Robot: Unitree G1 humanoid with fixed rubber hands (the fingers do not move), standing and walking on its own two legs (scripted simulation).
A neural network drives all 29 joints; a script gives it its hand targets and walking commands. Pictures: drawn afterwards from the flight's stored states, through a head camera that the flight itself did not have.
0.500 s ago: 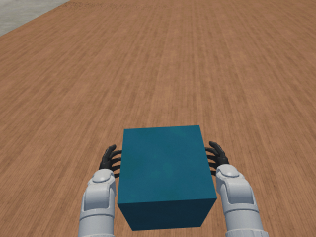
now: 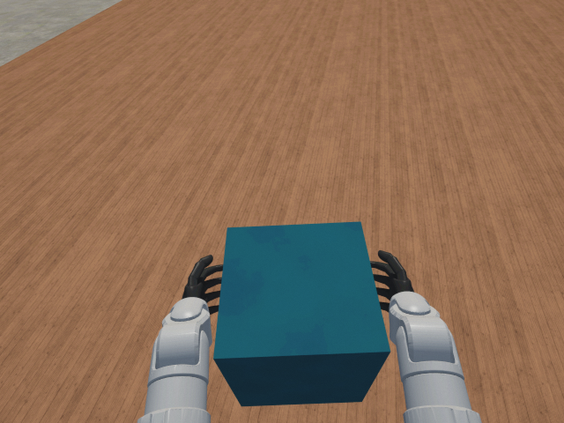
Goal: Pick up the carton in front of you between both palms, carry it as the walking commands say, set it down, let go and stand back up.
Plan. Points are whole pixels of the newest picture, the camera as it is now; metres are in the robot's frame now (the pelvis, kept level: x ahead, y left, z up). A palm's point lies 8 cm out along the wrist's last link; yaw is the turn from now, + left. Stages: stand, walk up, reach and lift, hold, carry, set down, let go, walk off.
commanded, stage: set down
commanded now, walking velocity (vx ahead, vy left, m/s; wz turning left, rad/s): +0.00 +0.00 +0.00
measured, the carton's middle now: (297, 319) +0.30 -0.01 -0.05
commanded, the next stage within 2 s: none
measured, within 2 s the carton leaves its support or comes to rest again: neither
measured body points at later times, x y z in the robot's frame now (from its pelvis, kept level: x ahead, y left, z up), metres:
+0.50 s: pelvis -0.04 -0.03 -0.07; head +0.19 -0.04 +0.32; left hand +0.37 +0.14 -0.16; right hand +0.38 -0.16 -0.17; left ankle -0.02 +0.10 -0.74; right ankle +0.07 -0.13 -0.74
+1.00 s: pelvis -0.05 -0.02 -0.20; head +0.23 -0.03 +0.15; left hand +0.43 +0.13 -0.29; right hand +0.43 -0.18 -0.30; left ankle -0.02 +0.10 -0.74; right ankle +0.07 -0.13 -0.74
